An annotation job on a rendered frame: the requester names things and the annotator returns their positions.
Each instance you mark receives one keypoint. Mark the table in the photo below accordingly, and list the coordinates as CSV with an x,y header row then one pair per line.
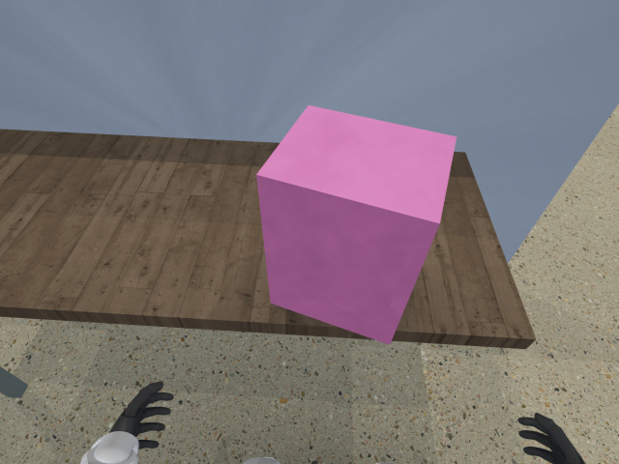
x,y
167,232

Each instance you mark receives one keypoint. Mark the robot left hand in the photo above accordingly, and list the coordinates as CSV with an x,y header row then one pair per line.
x,y
130,420

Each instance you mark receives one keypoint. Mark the carton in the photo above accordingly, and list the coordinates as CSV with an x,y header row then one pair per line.
x,y
349,209

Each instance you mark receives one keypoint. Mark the robot right hand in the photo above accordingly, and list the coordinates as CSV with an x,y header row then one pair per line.
x,y
562,450

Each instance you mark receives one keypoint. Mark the left robot forearm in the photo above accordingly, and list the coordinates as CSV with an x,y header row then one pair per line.
x,y
116,447

